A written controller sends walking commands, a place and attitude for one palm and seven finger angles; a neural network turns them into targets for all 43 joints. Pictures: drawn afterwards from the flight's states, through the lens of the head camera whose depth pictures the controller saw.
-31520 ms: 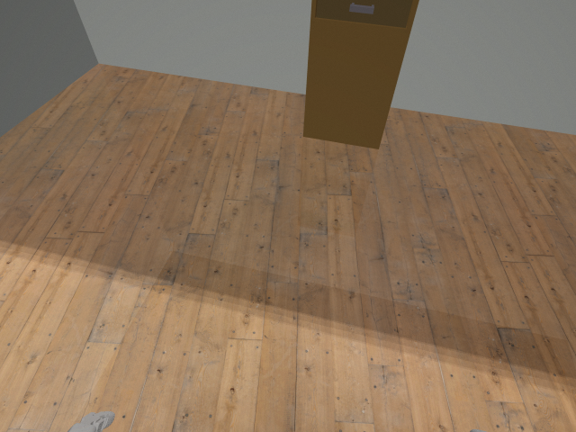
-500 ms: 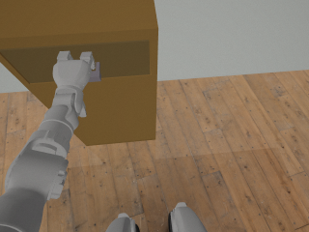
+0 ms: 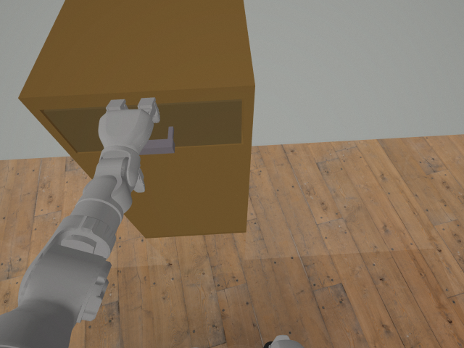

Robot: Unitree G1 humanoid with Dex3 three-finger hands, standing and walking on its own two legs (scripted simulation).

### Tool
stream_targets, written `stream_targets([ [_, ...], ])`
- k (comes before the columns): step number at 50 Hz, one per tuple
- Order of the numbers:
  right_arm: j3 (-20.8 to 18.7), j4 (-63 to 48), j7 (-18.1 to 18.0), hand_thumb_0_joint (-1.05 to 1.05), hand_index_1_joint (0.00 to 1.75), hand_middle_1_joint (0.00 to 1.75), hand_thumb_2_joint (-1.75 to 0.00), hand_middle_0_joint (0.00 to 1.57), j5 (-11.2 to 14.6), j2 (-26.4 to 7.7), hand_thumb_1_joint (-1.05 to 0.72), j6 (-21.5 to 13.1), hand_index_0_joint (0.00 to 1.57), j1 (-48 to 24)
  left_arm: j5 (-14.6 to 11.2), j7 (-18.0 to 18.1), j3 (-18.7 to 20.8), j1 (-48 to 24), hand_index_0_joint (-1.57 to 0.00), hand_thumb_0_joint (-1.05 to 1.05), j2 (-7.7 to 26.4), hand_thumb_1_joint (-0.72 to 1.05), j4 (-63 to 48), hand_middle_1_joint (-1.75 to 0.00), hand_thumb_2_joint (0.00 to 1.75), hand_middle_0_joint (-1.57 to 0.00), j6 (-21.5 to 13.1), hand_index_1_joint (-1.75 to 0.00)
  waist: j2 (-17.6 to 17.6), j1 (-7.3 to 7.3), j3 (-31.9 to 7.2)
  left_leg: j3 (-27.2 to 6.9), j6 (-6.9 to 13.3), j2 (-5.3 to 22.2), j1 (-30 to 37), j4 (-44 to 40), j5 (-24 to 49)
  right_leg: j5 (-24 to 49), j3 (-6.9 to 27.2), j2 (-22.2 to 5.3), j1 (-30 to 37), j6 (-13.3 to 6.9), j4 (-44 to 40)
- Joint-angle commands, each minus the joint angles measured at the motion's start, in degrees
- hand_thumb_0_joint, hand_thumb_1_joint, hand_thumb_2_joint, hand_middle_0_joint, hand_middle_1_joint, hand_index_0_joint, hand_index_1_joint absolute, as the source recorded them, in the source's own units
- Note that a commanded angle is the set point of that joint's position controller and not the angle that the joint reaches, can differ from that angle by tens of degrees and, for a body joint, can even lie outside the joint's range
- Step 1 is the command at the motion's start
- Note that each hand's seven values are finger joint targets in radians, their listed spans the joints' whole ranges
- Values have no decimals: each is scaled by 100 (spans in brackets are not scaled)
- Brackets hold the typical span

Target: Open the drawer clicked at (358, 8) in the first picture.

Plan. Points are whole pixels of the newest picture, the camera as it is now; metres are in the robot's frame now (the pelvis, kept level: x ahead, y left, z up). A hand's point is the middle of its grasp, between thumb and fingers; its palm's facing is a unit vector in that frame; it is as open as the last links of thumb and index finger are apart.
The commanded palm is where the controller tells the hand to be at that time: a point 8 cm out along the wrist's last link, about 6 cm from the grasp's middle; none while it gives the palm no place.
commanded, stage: lift the fingers back up to retry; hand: left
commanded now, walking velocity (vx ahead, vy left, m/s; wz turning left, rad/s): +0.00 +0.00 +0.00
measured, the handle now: (151, 139) +0.53 +0.16 -0.02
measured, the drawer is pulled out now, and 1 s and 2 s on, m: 0.00 0.00 0.00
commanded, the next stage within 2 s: re-aim the fingers above the handle in 0.20 s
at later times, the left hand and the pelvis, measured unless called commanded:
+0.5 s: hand (133, 148) +0.47 +0.17 +0.04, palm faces -0.04 +0.01 -1.00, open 13.9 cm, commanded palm +0.45 +0.17 +0.09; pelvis +0.00 -0.01 +0.01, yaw +1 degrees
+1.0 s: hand (139, 144) +0.48 +0.16 +0.03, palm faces -0.07 +0.01 -1.00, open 13.9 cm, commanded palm +0.46 +0.17 +0.09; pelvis +0.00 -0.01 +0.01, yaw -1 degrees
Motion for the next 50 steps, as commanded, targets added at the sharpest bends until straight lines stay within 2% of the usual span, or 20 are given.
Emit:
stream_targets([
  [1,-271,-361,-92,0,30,30,-90,20,22,-789,-90,-56,20,556,-61,159,276,-2634,-30,0,993,-50,-1391,-120,30,-30,32,-120,-165,-111,-2575,-215,36,-123,1798,-341,3400,2329,-115,301,1662,-153,-344],
  [3,-242,-351,-90,0,30,30,-90,20,32,-789,-90,-22,20,502,-32,97,155,-2365,-30,0,814,-50,-934,-120,30,-30,106,-120,-419,-127,-2149,-166,29,-149,1533,-453,3037,2213,-142,298,1639,-158,-420],
  [5,-214,-368,-92,0,30,30,-90,20,27,-800,-90,-8,20,445,1,76,226,-2373,-30,0,914,-50,-824,-120,30,-30,97,-120,-454,-74,-2066,-114,46,-167,1407,-525,2862,2209,-118,277,1732,-173,-427],
  [7,-223,-462,-104,0,30,30,-90,20,2,-776,-90,1,20,372,20,49,281,-2269,-30,0,956,-50,-1030,-120,30,-30,38,-120,-362,27,-2338,-60,51,-193,1464,-494,3045,2472,-65,252,1955,-176,-391],
  [10,-238,-506,-109,0,30,30,-90,20,-6,-771,-90,32,20,365,35,13,315,-2187,-30,0,965,-50,-1053,-120,30,-30,-37,-120,-549,-17,-2271,-83,61,-181,1424,-444,3179,2615,-75,254,1962,-161,-354],
  [12,-241,-560,-106,0,30,30,-90,20,-23,-747,-90,25,20,324,54,49,374,-2130,-30,0,1009,-50,-1282,-120,30,-30,-99,-120,-405,66,-2472,-46,60,-199,1485,-417,3332,2784,-37,242,2091,-159,-330],
  [14,-262,-572,-99,0,30,30,-90,20,-27,-739,-90,39,20,320,67,81,381,-2254,-30,0,1018,-50,-1496,-120,30,-30,-135,-120,-348,47,-2601,-69,55,-204,1574,-363,3524,2876,-34,244,2102,-163,-299],
  [17,-255,-510,-117,0,30,30,-90,20,-31,-736,-90,13,20,280,112,196,358,-2428,-30,0,1037,-50,-1389,-120,30,-30,-118,-120,-396,-44,-2315,-60,52,-204,1472,-403,3071,2564,-54,251,1904,-158,-352],
  [19,-266,-503,-133,0,30,30,-90,20,-24,-745,-90,20,20,295,94,219,425,-2581,-30,0,1147,-50,-1433,-120,30,-30,-108,-120,-372,-62,-2507,-66,58,-243,1472,-385,3012,2598,-23,250,2018,-170,-347],
  [24,-268,-423,-132,0,30,30,-90,20,-19,-722,-90,-18,20,337,58,166,77,-2730,-30,0,737,-50,-1274,-120,30,-30,-57,-120,-238,-163,-2436,-101,46,-232,1592,-376,3065,2505,-57,261,1822,-169,-375],
  [25,-282,-388,-132,0,30,30,-90,20,-10,-738,-90,-18,20,389,36,149,173,-2727,-30,0,852,-50,-1149,-120,30,-30,-54,-120,-333,-188,-2365,-103,54,-217,1552,-385,2892,2404,-45,260,1788,-157,-387],
  [27,-251,-402,-151,0,30,30,-90,20,-10,-748,-90,-34,20,372,27,117,178,-2732,-30,0,879,-50,-1068,-120,30,-30,-72,-120,-440,-144,-2379,-88,62,-247,1419,-441,2686,2339,-32,254,1882,-157,-409],
  [29,-260,-404,-165,0,30,30,-90,20,-19,-762,-90,-27,20,379,49,100,340,-2712,-30,0,1077,-50,-1109,-120,30,-30,-119,-120,-330,-92,-2510,-112,60,-258,1423,-422,2790,2407,-17,249,1956,-182,-367],
  [32,-246,-374,-151,0,30,30,-90,20,-10,-747,-90,-58,20,401,100,134,162,-2649,-30,0,839,-50,-843,-120,30,-30,-94,-120,-394,-145,-2219,-84,50,-230,1281,-449,2598,2224,-43,260,1733,-172,-392],
  [36,-211,-383,-163,0,30,30,-90,20,-5,-784,-90,-78,20,430,133,246,474,-2772,-30,0,1256,-50,-662,-120,30,-30,-12,-120,-502,-105,-2266,-49,63,-249,1010,-487,2311,2122,-4,248,1860,-161,-367],
  [40,-214,-415,-177,0,30,30,-90,20,-20,-778,-90,-93,20,462,170,295,700,-2733,-30,0,1554,-50,-758,-120,30,-30,42,-120,-381,-3,-2668,-6,69,-248,1011,-454,2482,2373,48,232,2131,-159,-279],
  [44,-243,-445,-164,0,30,30,-90,20,6,-782,-90,-112,20,451,100,194,532,-2547,-30,0,1288,-50,-753,-120,30,-30,82,-120,-514,-41,-2636,38,80,-240,1092,-461,2538,2472,44,253,2194,-142,-380],
  [47,-231,-399,-196,0,30,30,-90,20,41,-816,-90,-143,20,481,65,111,441,-2640,-30,0,1279,-50,-629,-120,30,-30,65,-120,-640,-135,-2282,38,97,-232,978,-541,2183,2186,48,244,2038,-109,-483],
  [49,-249,-412,-216,0,30,30,-90,20,50,-824,-90,-150,20,476,65,61,506,-2806,-30,0,1395,-50,-882,-120,30,-30,-57,-120,-460,-123,-2422,15,99,-247,1100,-535,2254,2179,58,245,2039,-140,-467],
  [50,-244,-410,-223,0,30,30,-90,20,23,-785,-90,-180,20,510,70,63,365,-2836,-30,0,1245,-50,-943,-120,30,-30,-119,-120,-296,-149,-2455,17,104,-241,1189,-516,2324,2218,69,232,2005,-134,-464],
])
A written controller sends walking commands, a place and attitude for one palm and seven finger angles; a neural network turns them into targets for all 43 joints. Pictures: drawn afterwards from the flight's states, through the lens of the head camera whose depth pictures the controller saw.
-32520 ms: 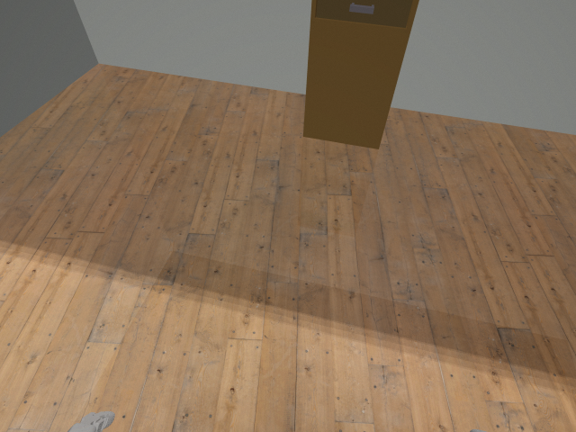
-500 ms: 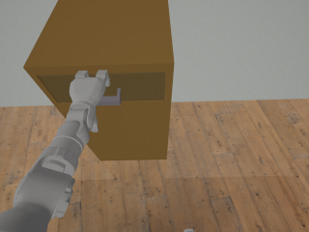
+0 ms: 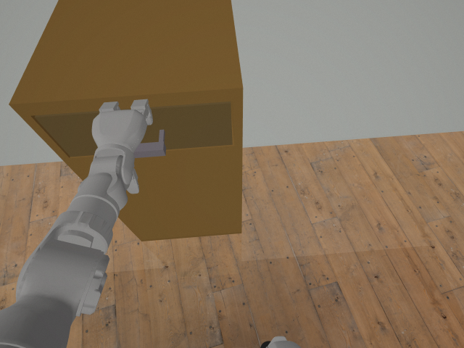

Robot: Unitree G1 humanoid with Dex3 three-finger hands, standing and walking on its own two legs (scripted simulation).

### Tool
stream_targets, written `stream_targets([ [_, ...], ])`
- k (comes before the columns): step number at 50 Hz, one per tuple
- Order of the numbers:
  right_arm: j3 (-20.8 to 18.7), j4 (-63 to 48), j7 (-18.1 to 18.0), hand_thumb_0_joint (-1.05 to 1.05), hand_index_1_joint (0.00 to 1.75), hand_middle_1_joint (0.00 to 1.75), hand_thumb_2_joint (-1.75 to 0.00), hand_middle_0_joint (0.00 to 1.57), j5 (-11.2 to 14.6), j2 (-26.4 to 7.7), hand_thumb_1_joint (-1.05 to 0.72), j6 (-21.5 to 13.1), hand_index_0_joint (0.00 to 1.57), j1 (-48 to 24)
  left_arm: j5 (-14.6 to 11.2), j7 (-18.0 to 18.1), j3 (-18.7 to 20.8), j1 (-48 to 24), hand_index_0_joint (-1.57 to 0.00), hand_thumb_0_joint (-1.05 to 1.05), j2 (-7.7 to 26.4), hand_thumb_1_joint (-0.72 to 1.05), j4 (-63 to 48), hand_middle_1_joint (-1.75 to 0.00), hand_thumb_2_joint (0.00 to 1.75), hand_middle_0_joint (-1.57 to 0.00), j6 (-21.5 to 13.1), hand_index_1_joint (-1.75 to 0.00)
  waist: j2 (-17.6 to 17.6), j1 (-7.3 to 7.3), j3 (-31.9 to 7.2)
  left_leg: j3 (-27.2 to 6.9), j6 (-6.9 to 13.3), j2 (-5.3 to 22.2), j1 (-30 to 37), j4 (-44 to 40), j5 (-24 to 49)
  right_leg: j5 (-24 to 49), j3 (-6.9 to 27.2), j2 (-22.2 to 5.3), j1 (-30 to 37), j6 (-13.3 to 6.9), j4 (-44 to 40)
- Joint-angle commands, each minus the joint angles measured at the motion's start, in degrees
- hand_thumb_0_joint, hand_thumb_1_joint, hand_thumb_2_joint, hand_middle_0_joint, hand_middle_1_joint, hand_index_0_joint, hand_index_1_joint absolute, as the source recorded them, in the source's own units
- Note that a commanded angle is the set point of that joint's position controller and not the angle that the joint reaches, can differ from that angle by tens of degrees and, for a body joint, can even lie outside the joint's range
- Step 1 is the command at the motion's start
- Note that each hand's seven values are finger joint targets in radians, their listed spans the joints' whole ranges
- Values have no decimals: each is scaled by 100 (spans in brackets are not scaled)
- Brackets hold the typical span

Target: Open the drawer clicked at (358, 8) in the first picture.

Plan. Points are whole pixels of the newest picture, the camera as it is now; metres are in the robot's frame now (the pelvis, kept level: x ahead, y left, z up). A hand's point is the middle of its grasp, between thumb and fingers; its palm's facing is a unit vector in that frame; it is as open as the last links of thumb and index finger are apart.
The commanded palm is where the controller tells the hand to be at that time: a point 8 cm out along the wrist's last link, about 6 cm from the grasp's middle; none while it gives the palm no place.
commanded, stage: re-aim the fingers above the handle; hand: left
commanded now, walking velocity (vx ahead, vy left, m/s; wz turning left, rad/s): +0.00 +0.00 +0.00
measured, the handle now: (142, 142) +0.53 +0.18 -0.03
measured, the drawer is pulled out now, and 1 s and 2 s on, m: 0.00 0.00 0.00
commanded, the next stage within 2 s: lower the fingers behind the handle in 1.32 s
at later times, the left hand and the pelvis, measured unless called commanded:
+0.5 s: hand (128, 144) +0.48 +0.18 +0.03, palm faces -0.06 +0.01 -1.00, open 13.8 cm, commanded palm +0.46 +0.18 +0.09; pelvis +0.00 +0.00 +0.00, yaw +0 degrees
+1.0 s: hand (128, 144) +0.49 +0.18 +0.03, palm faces -0.06 +0.00 -1.00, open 13.7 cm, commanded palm +0.46 +0.19 +0.09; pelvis +0.00 +0.01 +0.00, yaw +0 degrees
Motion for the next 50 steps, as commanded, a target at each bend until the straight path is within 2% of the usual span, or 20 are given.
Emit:
stream_targets([
  [1,-305,-399,-113,0,30,30,-90,20,9,-777,-90,-156,20,591,8,202,317,-2621,-30,0,1244,-50,-1358,-120,30,-30,-185,-120,-235,-68,-2565,-96,153,-264,992,-166,2247,2090,-30,201,1757,-92,-237],
  [2,-294,-408,-112,0,30,30,-90,20,-9,-756,-90,-173,20,572,13,209,170,-2492,-30,0,1033,-50,-1278,-120,30,-30,-208,-120,-252,-55,-2509,-87,149,-271,989,-158,2295,2094,-53,204,1728,-92,-248],
  [7,-325,-341,-54,0,30,30,-90,20,-24,-744,-90,-193,20,610,60,345,53,-2664,-30,0,804,-50,-1318,-120,30,-30,-233,-120,-183,-113,-2474,-175,114,-226,1191,-76,2599,2027,-130,238,1395,-114,-178],
  [10,-315,-331,-16,0,30,30,-90,20,-46,-746,-90,-167,20,599,57,449,191,-2717,-30,0,934,-50,-1313,-120,30,-30,-120,-120,-132,-72,-2584,-173,107,-227,1192,-56,2751,2162,-134,234,1478,-116,-131],
  [12,-284,-356,-13,0,30,30,-90,20,-56,-762,-90,-140,20,525,79,497,414,-2604,-30,0,1206,-50,-1250,-120,30,-30,-11,-120,-257,2,-2627,-142,109,-246,1036,-75,2647,2227,-120,224,1664,-111,-118],
  [14,-236,-357,-53,0,30,30,-90,20,-48,-816,-90,-86,20,458,144,506,703,-2925,-30,0,1732,-50,-1203,-120,30,-30,103,-120,-278,17,-2623,-120,117,-291,778,-72,2496,2292,-69,202,1794,-105,-69],
  [19,-262,-474,-53,0,30,30,-90,20,-7,-779,-90,-77,20,511,45,248,327,-2602,-30,0,1227,-50,-1069,-120,30,-30,182,-120,-341,-46,-2688,-92,128,-268,973,-92,2645,2407,-76,212,1852,-84,-154],
  [22,-238,-473,-90,0,30,30,-90,20,-6,-806,-90,-78,20,511,31,169,298,-2541,-30,0,1232,-50,-916,-120,30,-30,100,-120,-604,-87,-2348,-88,150,-258,817,-144,2329,2191,-87,209,1737,-54,-219],
  [24,-269,-504,-82,0,30,30,-90,20,1,-783,-90,-90,20,519,29,117,200,-2699,-30,0,1102,-50,-1155,-120,30,-30,-34,-120,-374,-95,-2473,-110,150,-263,978,-127,2401,2159,-70,217,1672,-89,-218],
  [29,-279,-456,-90,0,30,30,-90,20,-15,-786,-90,-125,20,604,60,179,321,-2763,-30,0,1261,-50,-1160,-120,30,-30,-216,-120,-351,-123,-2460,-152,146,-265,943,-59,2357,2036,-74,229,1531,-104,-173],
  [30,-283,-435,-94,0,30,30,-90,20,-33,-768,-90,-150,20,632,72,209,168,-2824,-30,0,1092,-50,-1157,-120,30,-30,-228,-120,-296,-180,-2414,-144,146,-257,923,-44,2308,2004,-81,219,1450,-85,-168],
  [31,-289,-412,-76,0,30,30,-90,20,-22,-784,-90,-156,20,654,65,250,349,-2853,-30,0,1284,-50,-1188,-120,30,-30,-232,-120,-237,-140,-2406,-154,141,-254,912,-37,2292,1975,-73,227,1420,-96,-153],
  [33,-285,-410,-63,0,30,30,-90,20,-30,-776,-90,-162,20,673,82,301,406,-2829,-30,0,1362,-50,-1189,-120,30,-30,-213,-120,-156,-87,-2585,-156,126,-267,911,-21,2361,2018,-77,226,1508,-105,-102],
  [35,-295,-387,-62,0,30,30,-90,20,-50,-765,-90,-168,20,686,93,327,286,-2971,-30,0,1237,-50,-1196,-120,30,-30,-186,-120,-100,-140,-2655,-160,129,-258,964,24,2498,2100,-84,226,1483,-99,-79],
  [37,-308,-358,-55,0,30,30,-90,20,-50,-798,-90,-158,20,696,100,342,493,-2833,-30,0,1456,-50,-1188,-120,30,-30,-140,-120,-159,-77,-2772,-167,126,-249,988,60,2653,2218,-84,229,1553,-99,-51],
  [39,-311,-353,-41,0,30,30,-90,20,-34,-791,-90,-139,20,707,81,322,332,-3027,-30,0,1266,-50,-1191,-120,30,-30,-93,-120,-242,-174,-2702,-183,129,-248,999,39,2644,2199,-106,243,1509,-95,-95],
  [42,-283,-334,-53,0,30,30,-90,20,-35,-812,-90,-137,20,699,72,319,405,-2908,-30,0,1389,-50,-1035,-120,30,-30,-33,-120,-268,-134,-2566,-163,138,-252,898,-6,2485,2116,-100,236,1526,-91,-122],
  [44,-290,-342,-47,0,30,30,-90,20,-23,-807,-90,-126,20,694,57,282,249,-3110,-30,0,1224,-50,-1087,-120,30,-30,-36,-120,-183,-211,-2547,-174,136,-255,956,-31,2443,2055,-99,246,1451,-99,-152],
  [46,-262,-354,-57,0,30,30,-90,20,-15,-831,-90,-125,20,707,50,276,453,-2940,-30,0,1479,-50,-982,-120,30,-30,-31,-120,-273,-131,-2500,-166,145,-260,840,-55,2339,2034,-82,237,1544,-94,-134],
  [50,-253,-406,-73,0,30,30,-90,20,-25,-806,-90,-143,20,688,51,239,407,-2871,-30,0,1431,-50,-985,-120,30,-30,-98,-120,-317,-118,-2499,-157,151,-265,786,-68,2250,1980,-80,229,1592,-88,-153],
])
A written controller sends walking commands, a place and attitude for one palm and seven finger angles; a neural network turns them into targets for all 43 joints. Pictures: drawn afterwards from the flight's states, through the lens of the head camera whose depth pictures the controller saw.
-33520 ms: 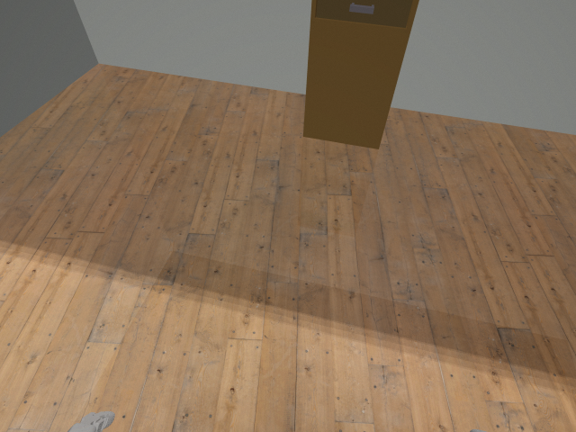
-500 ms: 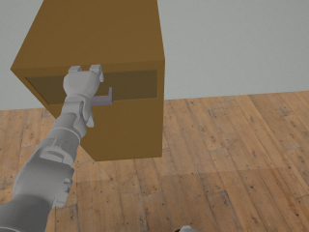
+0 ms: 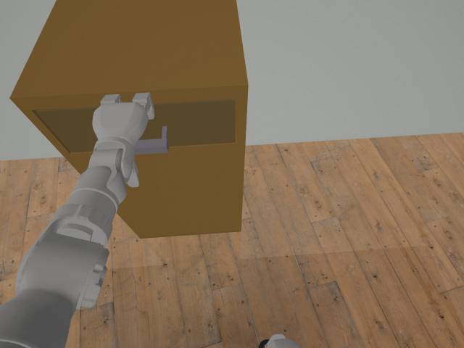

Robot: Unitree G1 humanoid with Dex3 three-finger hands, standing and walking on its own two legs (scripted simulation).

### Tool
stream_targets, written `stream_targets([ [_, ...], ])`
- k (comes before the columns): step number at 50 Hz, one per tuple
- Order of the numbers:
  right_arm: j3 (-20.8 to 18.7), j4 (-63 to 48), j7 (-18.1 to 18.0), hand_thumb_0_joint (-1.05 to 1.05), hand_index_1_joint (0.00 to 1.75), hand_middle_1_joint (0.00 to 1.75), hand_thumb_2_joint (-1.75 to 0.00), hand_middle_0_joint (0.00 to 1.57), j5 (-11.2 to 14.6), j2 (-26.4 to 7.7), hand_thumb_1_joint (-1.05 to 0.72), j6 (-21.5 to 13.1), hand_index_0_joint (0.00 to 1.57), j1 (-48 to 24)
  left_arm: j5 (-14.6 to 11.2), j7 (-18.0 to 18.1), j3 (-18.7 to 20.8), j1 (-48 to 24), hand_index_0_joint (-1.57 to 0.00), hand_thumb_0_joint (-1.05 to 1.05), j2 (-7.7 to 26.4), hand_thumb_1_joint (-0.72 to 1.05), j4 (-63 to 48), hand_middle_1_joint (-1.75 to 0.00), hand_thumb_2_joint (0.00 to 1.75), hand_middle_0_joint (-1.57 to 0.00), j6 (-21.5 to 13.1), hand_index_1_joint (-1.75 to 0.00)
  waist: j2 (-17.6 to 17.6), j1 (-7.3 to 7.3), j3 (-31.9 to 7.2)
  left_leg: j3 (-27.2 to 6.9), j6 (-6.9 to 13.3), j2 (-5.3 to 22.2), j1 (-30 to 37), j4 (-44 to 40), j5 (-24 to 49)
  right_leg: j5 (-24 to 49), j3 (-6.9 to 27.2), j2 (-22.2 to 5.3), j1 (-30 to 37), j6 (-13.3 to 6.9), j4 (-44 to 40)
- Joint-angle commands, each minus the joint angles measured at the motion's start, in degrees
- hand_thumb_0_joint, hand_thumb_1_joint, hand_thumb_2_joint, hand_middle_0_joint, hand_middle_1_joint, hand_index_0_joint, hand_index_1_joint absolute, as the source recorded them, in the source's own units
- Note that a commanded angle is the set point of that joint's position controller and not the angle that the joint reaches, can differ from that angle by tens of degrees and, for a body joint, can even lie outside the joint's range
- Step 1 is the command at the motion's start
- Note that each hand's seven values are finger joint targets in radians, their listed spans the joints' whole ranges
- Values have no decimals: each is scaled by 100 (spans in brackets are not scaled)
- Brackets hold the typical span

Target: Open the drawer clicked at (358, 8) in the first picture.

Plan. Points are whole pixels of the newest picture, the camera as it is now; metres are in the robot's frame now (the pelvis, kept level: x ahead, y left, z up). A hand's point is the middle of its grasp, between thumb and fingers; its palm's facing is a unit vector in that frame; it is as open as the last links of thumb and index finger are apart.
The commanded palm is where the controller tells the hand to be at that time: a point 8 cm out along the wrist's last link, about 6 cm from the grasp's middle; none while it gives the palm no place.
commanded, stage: re-aim the fingers above the handle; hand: left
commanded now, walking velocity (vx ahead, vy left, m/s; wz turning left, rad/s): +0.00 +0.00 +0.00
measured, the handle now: (144, 139) +0.53 +0.17 -0.02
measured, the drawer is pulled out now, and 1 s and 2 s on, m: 0.00 0.00 0.00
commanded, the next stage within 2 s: lower the fingers behind the handle in 0.32 s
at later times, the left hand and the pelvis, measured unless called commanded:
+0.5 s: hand (129, 141) +0.49 +0.18 +0.03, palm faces -0.06 +0.00 -1.00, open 13.8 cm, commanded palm +0.46 +0.18 +0.08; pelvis +0.00 +0.00 +0.00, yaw +0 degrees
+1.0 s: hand (132, 153) +0.48 +0.18 +0.00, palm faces -0.08 -0.01 -1.00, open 13.9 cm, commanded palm +0.46 +0.18 +0.05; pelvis +0.00 +0.00 -0.01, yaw +0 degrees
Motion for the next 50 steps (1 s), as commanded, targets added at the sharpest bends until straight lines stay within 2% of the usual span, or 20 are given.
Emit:
stream_targets([
  [1,-271,-373,-105,0,30,30,-90,20,25,-823,-90,-96,20,688,-32,245,471,-2602,-30,0,1459,-50,-1080,-120,30,-30,34,-120,-277,-75,-2424,-91,109,-236,952,-252,2221,1946,-28,266,1684,-123,-255],
  [5,-265,-361,-124,0,30,30,-90,20,7,-826,-90,-123,20,696,-1,258,538,-2664,-30,0,1589,-50,-1125,-120,30,-30,-32,-120,-237,-71,-2458,-95,109,-220,947,-227,2287,1987,-34,254,1663,-124,-212],
  [6,-267,-403,-110,0,30,30,-90,20,11,-817,-90,-120,20,690,-15,259,523,-2582,-30,0,1532,-50,-1166,-120,30,-30,-33,-120,-96,-18,-2539,-84,99,-240,981,-228,2300,1973,-22,262,1678,-133,-209],
  [9,-299,-387,-89,0,30,30,-90,20,-6,-793,-90,-141,20,715,-9,280,350,-2721,-30,0,1265,-50,-1289,-120,30,-30,-59,-120,-81,-102,-2647,-115,95,-206,1209,-178,2581,2064,-58,281,1577,-140,-207],
  [10,-300,-353,-98,0,30,30,-90,20,0,-812,-90,-134,20,729,8,290,466,-2618,-30,0,1425,-50,-1178,-120,30,-30,-42,-120,-187,-72,-2575,-119,88,-194,1130,-184,2493,2001,-65,271,1567,-129,-197],
  [13,-280,-344,-96,0,30,30,-90,20,18,-827,-90,-125,20,717,-17,281,398,-2662,-30,0,1382,-50,-1120,-120,30,-30,13,-120,-289,-108,-2470,-113,95,-213,1014,-222,2300,1940,-53,275,1592,-121,-235],
  [15,-301,-345,-104,0,30,30,-90,20,-2,-818,-90,-130,20,713,-11,281,456,-2642,-30,0,1437,-50,-1255,-120,30,-30,-21,-120,-95,-59,-2668,-109,96,-205,1146,-206,2502,2058,-39,259,1659,-129,-212],
  [17,-288,-339,-90,0,30,30,-90,20,0,-801,-90,-126,20,695,-20,267,253,-2581,-30,0,1169,-50,-1153,-120,30,-30,17,-120,-98,-105,-2458,-108,87,-196,1176,-210,2515,2009,-73,280,1518,-131,-252],
  [19,-310,-323,-76,0,30,30,-90,20,14,-822,-90,-114,20,731,-59,248,255,-2742,-30,0,1154,-50,-1187,-120,30,-30,5,-120,-237,-156,-2465,-158,91,-192,1225,-217,2510,1954,-81,299,1472,-140,-261],
  [21,-313,-332,-76,0,30,30,-90,20,4,-819,-90,-128,20,742,-66,253,356,-2669,-30,0,1262,-50,-1324,-120,30,-30,-36,-120,-102,-81,-2637,-140,90,-198,1295,-206,2597,2039,-65,284,1575,-136,-230],
  [25,-327,-288,-63,0,30,30,-90,20,-19,-808,-90,-120,20,758,-35,220,187,-2397,-30,0,995,-50,-1082,-120,30,-30,-53,-120,-248,-123,-2469,-141,81,-171,1201,-153,2719,2116,-90,278,1465,-130,-207],
  [27,-312,-300,-49,0,30,30,-90,20,-21,-822,-90,-116,20,725,-40,237,249,-2309,-30,0,1054,-50,-1057,-120,30,-30,-73,-120,-265,-76,-2356,-118,85,-190,1068,-157,2548,2064,-78,281,1467,-138,-205],
  [29,-334,-327,-46,0,30,30,-90,20,-25,-819,-90,-105,20,730,-14,264,342,-2432,-30,0,1153,-50,-1251,-120,30,-30,-135,-120,-219,-66,-2579,-131,87,-209,1068,-97,2647,2173,-56,280,1534,-152,-131],
  [32,-319,-295,-48,0,30,30,-90,20,-49,-807,-90,-119,20,728,41,388,378,-2346,-30,0,1186,-50,-1107,-120,30,-30,-130,-120,-280,-89,-2407,-117,87,-198,892,-52,2433,2042,-67,281,1397,-141,-91],
  [34,-340,-301,-42,0,30,30,-90,20,-66,-799,-90,-126,20,738,73,460,419,-2549,-30,0,1217,-50,-1330,-120,30,-30,-157,-120,-172,-73,-2710,-136,88,-213,947,29,2664,2211,-45,280,1454,-153,9],
  [36,-346,-284,-21,0,30,30,-90,20,-62,-784,-90,-124,20,767,76,505,438,-2326,-30,0,1207,-50,-1185,-120,30,-30,-99,-120,-27,-70,-2667,-120,71,-209,933,94,2643,2175,-56,277,1345,-148,50],
  [42,-321,-242,-40,0,30,30,-90,20,-72,-815,-90,-131,20,786,71,523,401,-2459,-30,0,1267,-50,-971,-120,30,-30,-5,-120,-276,-182,-2580,-113,102,-223,600,179,2311,2104,-33,270,1301,-115,99],
  [46,-366,-249,-33,0,30,30,-90,20,-93,-790,-90,-147,20,877,47,446,463,-2305,-30,0,1240,-50,-1207,-120,30,-30,-138,-120,31,-102,-3009,-161,85,-191,896,350,2834,2288,-32,275,1230,-129,246],
  [48,-365,-232,-14,0,30,30,-90,20,-87,-788,-90,-150,20,908,9,420,354,-2181,-30,0,1077,-50,-1050,-120,30,-30,-168,-120,-157,-166,-2771,-153,91,-192,708,364,2654,2242,-41,287,1163,-113,228],
  [50,-350,-187,-22,0,30,30,-90,20,-106,-827,-90,-142,20,885,30,441,497,-2032,-30,0,1273,-50,-880,-120,30,-30,-185,-120,-226,-141,-2630,-143,100,-204,492,391,2462,2164,-35,275,1116,-119,262],
])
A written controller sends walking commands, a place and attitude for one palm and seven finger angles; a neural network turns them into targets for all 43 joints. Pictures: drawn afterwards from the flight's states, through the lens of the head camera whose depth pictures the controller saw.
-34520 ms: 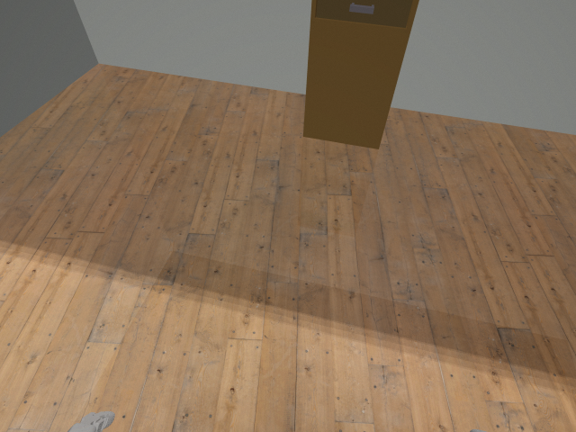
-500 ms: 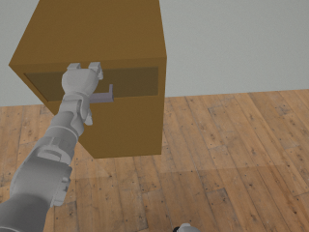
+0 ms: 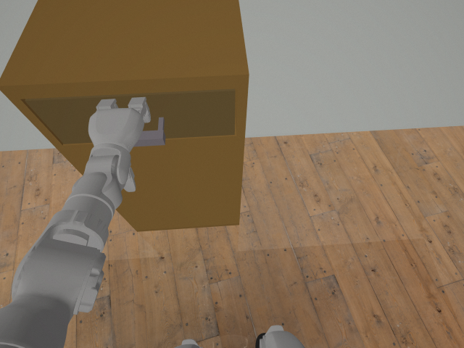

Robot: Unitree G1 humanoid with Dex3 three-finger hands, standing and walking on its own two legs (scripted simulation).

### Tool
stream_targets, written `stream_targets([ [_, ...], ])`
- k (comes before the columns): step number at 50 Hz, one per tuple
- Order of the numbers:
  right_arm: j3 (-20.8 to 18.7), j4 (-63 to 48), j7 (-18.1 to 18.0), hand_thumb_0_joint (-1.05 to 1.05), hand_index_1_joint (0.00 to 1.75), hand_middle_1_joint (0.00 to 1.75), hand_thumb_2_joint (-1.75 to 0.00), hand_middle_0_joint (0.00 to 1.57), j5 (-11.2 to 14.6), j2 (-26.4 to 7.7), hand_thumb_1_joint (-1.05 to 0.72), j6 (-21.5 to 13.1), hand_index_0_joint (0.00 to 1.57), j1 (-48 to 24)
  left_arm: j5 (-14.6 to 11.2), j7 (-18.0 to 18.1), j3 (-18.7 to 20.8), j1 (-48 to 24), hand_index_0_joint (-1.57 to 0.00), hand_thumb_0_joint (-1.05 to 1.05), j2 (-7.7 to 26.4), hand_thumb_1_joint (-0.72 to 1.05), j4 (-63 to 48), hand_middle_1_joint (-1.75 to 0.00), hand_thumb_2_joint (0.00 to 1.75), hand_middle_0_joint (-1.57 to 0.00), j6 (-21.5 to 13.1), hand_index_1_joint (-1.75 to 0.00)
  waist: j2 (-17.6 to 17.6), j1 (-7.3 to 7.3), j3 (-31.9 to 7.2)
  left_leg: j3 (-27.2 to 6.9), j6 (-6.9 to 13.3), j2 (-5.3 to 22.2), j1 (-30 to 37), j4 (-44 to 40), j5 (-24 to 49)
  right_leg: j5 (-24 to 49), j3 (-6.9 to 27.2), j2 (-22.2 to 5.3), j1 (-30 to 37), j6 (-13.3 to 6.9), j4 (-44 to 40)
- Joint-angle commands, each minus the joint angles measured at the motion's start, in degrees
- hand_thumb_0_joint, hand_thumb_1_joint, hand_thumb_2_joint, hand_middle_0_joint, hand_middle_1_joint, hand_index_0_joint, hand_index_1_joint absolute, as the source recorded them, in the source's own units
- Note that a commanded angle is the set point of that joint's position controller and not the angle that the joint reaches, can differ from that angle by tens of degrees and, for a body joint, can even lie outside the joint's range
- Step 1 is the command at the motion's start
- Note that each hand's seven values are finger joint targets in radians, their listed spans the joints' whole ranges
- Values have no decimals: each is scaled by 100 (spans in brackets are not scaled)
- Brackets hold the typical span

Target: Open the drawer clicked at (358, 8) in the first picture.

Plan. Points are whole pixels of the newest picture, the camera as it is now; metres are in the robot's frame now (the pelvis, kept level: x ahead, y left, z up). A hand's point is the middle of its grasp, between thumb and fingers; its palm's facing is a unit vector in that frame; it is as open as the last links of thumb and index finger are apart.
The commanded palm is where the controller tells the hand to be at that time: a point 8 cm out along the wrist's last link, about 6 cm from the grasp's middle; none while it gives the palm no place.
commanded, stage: lower the fingers behind the handle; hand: left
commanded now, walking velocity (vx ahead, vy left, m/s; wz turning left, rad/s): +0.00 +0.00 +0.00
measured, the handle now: (140, 130) +0.53 +0.17 -0.01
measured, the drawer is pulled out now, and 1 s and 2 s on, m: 0.00 0.00 0.00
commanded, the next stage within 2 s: lift the hand off the handle in 1.02 s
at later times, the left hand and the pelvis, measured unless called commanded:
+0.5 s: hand (130, 147) +0.49 +0.18 +0.00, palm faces -0.05 +0.02 -1.00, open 13.9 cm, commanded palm +0.47 +0.18 +0.03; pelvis -0.02 +0.00 -0.02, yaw +0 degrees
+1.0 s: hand (130, 147) +0.49 +0.18 +0.00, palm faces -0.04 +0.03 -1.00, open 13.8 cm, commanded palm +0.46 +0.18 +0.02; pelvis -0.04 +0.00 -0.03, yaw +0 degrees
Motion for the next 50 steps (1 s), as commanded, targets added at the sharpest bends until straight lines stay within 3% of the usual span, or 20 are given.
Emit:
stream_targets([
  [1,-275,-242,-90,0,30,30,-90,20,8,-852,-90,-65,20,875,5,285,375,-2373,-30,0,1226,-50,-1024,-120,30,-30,-64,-120,-226,-150,-2552,-103,112,-238,1046,-123,2607,2327,7,251,1644,-106,-179],
  [3,-290,-232,-78,0,30,30,-90,20,5,-822,-90,-94,20,874,57,355,242,-2523,-30,0,1055,-50,-1115,-120,30,-30,-106,-120,-44,-180,-2574,-116,102,-232,1077,-81,2551,2176,-2,258,1472,-123,-137],
  [7,-289,-152,-62,0,30,30,-90,20,-22,-847,-90,-128,20,907,80,472,151,-2656,-30,0,961,-50,-820,-120,30,-30,17,-120,-146,-304,-2470,-170,104,-214,979,18,2435,1953,-55,271,1159,-120,-57],
  [9,-292,-158,-19,0,30,30,-90,20,-18,-854,-90,-110,20,942,46,458,234,-2641,-30,0,1022,-50,-838,-120,30,-30,75,-120,18,-232,-2662,-174,91,-222,1057,45,2590,2016,-61,281,1210,-144,3],
  [11,-277,-176,-16,0,30,30,-90,20,-23,-853,-90,-87,20,949,14,425,215,-2388,-30,0,983,-50,-677,-120,30,-30,160,-120,-123,-224,-2703,-125,104,-227,944,81,2546,2119,-38,274,1325,-112,6],
  [12,-266,-158,-25,0,30,30,-90,20,-15,-873,-90,-77,20,934,24,409,275,-2378,-30,0,1088,-50,-616,-120,30,-30,188,-120,-249,-230,-2608,-136,106,-219,838,81,2427,2070,-38,271,1296,-111,9],
  [14,-255,-187,-25,0,30,30,-90,20,4,-845,-90,-80,20,907,29,353,-16,-2521,-30,0,755,-50,-517,-120,30,-30,221,-120,-149,-311,-2414,-154,97,-231,759,53,2228,1865,-54,278,1119,-128,-19],
  [16,-232,-161,-31,0,30,30,-90,20,-4,-896,-90,-82,20,914,-16,326,206,-2346,-30,0,1039,-50,-356,-120,30,-30,240,-120,-291,-268,-2303,-144,122,-225,583,77,2013,1738,-39,276,1107,-115,12],
  [21,-192,-230,-45,0,30,30,-90,20,23,-922,-90,-92,20,968,-36,197,180,-2254,-30,0,1097,-50,-124,-120,30,-30,212,-120,-427,-307,-2160,-125,142,-248,213,145,1615,1488,-19,268,973,-105,86],
  [24,-203,-257,-29,0,30,30,-90,20,18,-912,-90,-119,20,1003,-20,170,6,-2412,-30,0,892,-50,-81,-120,30,-30,201,-120,-317,-392,-2082,-146,145,-244,169,224,1501,1278,-49,281,678,-125,141],
  [25,-172,-228,-38,0,30,30,-90,20,2,-937,-90,-122,20,996,6,177,103,-2306,-30,0,1064,-50,46,-120,30,-30,218,-120,-293,-353,-2021,-150,138,-234,63,257,1398,1161,-61,266,595,-118,193],
  [29,-193,-250,-20,0,30,30,-90,20,24,-927,-90,-147,20,1073,11,168,-184,-2642,-30,0,725,-50,129,-120,30,-30,295,-120,-355,-539,-1979,-207,147,-216,-43,364,1192,887,-93,291,232,-128,273],
  [32,-171,-280,-37,0,30,30,-90,20,1,-961,-90,-154,20,1066,-22,164,49,-2532,-30,0,1053,-50,144,-120,30,-30,368,-120,-329,-454,-2232,-184,153,-223,-140,452,1192,937,-67,262,375,-106,365],
  [34,-189,-330,-25,0,30,30,-90,20,21,-921,-90,-147,20,1086,-68,93,-99,-2692,-30,0,860,-50,-80,-120,30,-30,379,-120,-165,-484,-2453,-197,147,-227,21,465,1292,1010,-61,275,411,-123,379],
  [37,-129,-338,-64,0,30,30,-90,20,45,-942,-90,-139,20,1048,-132,11,-118,-2630,-30,0,939,-50,124,-120,30,-30,432,-120,-386,-525,-2108,-193,163,-229,-237,413,905,714,-57,270,370,-76,277],
  [39,-127,-341,-79,0,30,30,-90,20,60,-974,-90,-137,20,1055,-174,-38,84,-2748,-30,0,1210,-50,34,-120,30,-30,379,-120,-421,-480,-2195,-188,174,-229,-315,393,778,624,-21,262,478,-82,286],
  [40,-99,-357,-96,0,30,30,-90,20,52,-958,-90,-147,20,1047,-155,-61,8,-2659,-30,0,1177,-50,88,-120,30,-30,367,-120,-264,-464,-2167,-176,170,-241,-333,381,747,599,-28,244,453,-81,283],
  [43,-100,-386,-109,0,30,30,-90,20,72,-948,-90,-181,20,1077,-132,-93,-62,-2716,-30,0,1107,-50,59,-120,30,-30,287,-120,-327,-522,-2085,-173,182,-227,-406,419,607,444,-11,252,325,-69,267],
  [45,-69,-350,-120,0,30,30,-90,20,52,-984,-90,-195,20,1092,-121,-88,83,-2701,-30,0,1344,-50,206,-120,30,-30,244,-120,-435,-509,-1934,-202,188,-225,-590,426,512,365,-15,242,305,-65,298],
  [50,-110,-384,-106,0,30,30,-90,20,46,-943,-90,-213,20,1133,-95,-67,-38,-2569,-30,0,1104,-50,37,-120,30,-30,179,-120,-257,-473,-2225,-186,176,-226,-359,492,801,599,-32,258,298,-85,359],
])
